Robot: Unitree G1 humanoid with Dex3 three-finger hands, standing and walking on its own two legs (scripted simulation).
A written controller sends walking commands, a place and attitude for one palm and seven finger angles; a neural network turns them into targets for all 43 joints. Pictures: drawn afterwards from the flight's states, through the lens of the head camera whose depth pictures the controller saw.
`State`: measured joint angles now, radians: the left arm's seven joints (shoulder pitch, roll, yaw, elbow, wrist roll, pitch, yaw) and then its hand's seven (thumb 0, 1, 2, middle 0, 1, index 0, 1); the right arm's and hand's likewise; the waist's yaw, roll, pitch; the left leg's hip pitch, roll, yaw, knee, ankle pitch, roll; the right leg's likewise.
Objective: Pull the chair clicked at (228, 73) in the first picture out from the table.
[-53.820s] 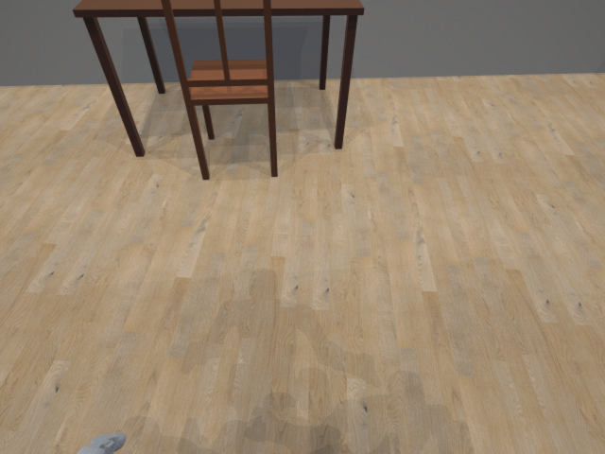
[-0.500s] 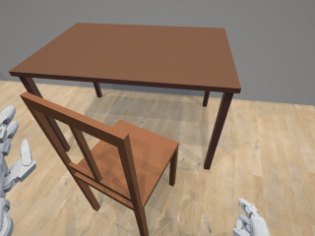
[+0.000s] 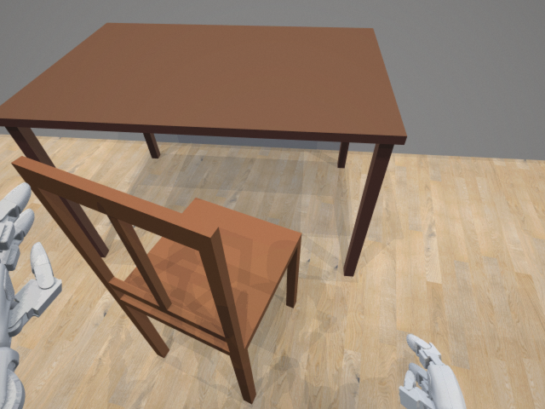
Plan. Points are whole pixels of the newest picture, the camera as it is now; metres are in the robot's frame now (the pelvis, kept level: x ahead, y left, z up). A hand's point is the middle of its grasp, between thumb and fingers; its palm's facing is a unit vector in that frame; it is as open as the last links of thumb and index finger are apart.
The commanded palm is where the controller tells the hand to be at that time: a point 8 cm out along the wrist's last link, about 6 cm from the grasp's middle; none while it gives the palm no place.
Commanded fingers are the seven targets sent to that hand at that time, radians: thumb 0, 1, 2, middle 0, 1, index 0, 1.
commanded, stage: step back with the hand held close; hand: left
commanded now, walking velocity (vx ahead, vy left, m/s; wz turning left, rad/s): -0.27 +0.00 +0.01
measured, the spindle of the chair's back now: (145, 266) +0.37 +0.30 -0.08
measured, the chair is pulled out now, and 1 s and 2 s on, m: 0.24 0.24 0.24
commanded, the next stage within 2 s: stop stepping back and stand still in 1.98 s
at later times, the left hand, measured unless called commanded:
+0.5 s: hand (36, 315) +0.17 +0.27 +0.16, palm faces +0.46 -0.77 -0.43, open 7.4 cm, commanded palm +0.11 +0.30 +0.18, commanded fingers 0.00 0.90 0.90 -0.20 -0.30 -0.20 -0.30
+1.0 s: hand (40, 335) +0.15 +0.25 +0.16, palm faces +0.41 -0.78 -0.48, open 7.4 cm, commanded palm +0.08 +0.30 +0.18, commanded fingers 0.00 0.90 0.90 -0.20 -0.30 -0.20 -0.30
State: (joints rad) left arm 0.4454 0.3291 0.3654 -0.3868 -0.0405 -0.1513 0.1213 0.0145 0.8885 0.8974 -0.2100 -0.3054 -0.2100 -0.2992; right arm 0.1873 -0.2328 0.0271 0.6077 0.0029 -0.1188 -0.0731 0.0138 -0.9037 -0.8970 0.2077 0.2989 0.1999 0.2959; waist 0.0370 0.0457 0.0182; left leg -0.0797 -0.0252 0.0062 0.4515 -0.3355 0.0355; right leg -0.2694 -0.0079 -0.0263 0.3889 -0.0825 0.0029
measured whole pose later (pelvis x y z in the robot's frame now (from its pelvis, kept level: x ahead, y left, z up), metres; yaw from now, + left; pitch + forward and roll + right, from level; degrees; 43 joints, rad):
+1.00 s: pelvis -0.06 +0.00 -0.02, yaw +0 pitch +1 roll +1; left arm 0.53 0.42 0.43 -0.56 -0.01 -0.16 0.14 0.01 0.88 0.90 -0.22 -0.31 -0.22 -0.30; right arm 0.20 -0.23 -0.01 0.55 0.00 0.00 -0.08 0.01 -0.90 -0.90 0.21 0.30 0.20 0.30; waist -0.02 -0.04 -0.01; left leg -0.36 -0.05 0.02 0.69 -0.35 0.04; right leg -0.51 -0.03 -0.01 0.55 -0.06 0.00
